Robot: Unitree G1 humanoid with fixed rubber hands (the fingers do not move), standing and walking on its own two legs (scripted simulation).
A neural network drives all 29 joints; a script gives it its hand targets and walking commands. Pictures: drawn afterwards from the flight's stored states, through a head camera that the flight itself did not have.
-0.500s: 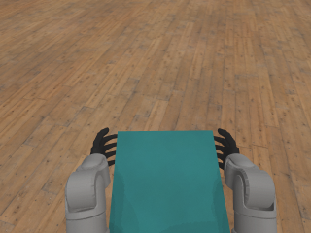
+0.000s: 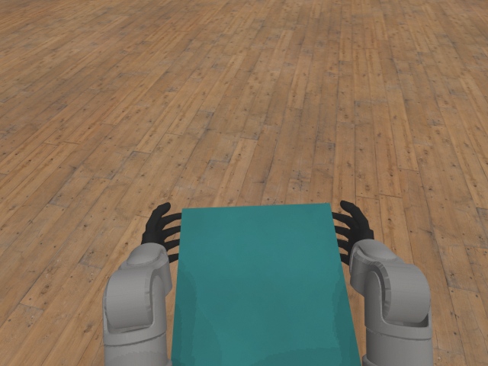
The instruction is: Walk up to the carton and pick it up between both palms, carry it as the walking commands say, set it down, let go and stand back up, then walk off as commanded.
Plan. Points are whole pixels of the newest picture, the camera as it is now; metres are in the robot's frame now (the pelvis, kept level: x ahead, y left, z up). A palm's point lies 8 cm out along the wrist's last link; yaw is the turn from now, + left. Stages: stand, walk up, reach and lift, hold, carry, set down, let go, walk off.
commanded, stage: carry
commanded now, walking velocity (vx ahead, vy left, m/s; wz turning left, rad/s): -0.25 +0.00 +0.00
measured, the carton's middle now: (257, 294) +0.25 +0.00 +0.00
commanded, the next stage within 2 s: none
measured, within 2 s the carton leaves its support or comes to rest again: neither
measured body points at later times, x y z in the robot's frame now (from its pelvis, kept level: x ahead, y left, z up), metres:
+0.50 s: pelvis -0.19 -0.02 +0.01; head -0.17 -0.04 +0.46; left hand +0.10 +0.10 +0.08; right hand +0.07 -0.20 +0.07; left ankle -0.14 +0.11 -0.66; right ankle -0.18 -0.12 -0.73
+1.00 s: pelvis -0.38 +0.00 +0.01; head -0.37 +0.02 +0.46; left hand -0.10 +0.17 +0.09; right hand -0.09 -0.13 +0.09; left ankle -0.34 +0.11 -0.73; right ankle -0.40 -0.12 -0.65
